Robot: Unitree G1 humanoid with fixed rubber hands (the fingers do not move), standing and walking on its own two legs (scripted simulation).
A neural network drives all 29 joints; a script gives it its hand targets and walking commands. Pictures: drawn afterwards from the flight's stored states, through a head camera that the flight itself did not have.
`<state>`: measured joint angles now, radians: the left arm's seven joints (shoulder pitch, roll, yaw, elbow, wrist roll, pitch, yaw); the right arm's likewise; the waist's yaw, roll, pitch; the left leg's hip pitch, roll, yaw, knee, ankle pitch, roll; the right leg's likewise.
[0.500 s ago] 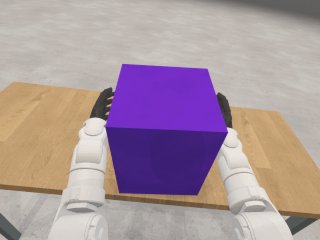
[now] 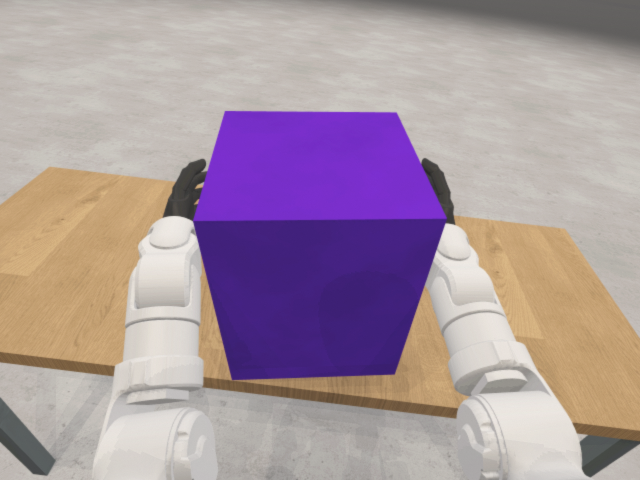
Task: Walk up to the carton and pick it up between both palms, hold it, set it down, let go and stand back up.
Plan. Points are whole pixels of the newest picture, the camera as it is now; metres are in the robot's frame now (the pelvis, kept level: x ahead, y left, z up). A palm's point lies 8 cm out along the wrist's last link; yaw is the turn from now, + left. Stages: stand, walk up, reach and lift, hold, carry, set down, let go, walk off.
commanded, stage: reach and lift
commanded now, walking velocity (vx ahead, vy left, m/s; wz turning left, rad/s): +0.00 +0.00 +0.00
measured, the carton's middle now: (313, 248) +0.38 -0.03 +0.15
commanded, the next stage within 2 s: hold in 1.28 s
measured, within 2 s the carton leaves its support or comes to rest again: neither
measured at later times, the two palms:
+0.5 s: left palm (170, 204) +0.39 +0.14 +0.21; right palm (432, 192) +0.39 -0.17 +0.23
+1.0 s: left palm (164, 194) +0.39 +0.15 +0.23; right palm (433, 175) +0.39 -0.16 +0.26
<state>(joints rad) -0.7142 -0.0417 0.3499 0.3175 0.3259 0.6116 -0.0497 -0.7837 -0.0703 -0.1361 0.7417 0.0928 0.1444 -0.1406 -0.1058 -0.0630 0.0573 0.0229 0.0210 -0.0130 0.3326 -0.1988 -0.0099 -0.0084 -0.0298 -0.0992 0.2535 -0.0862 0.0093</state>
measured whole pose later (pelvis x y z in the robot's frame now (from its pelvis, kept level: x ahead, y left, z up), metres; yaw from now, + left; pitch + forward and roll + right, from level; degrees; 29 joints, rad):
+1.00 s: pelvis +0.01 +0.00 +0.00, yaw +0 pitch -9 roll -1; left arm -0.76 -0.01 0.37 0.24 0.30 0.78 -0.05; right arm -0.92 -0.13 -0.05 0.72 0.23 0.35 -0.18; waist -0.11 -0.04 0.00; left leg 0.03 0.03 -0.02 0.36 -0.23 -0.01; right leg 0.00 -0.02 -0.09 0.26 -0.11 0.01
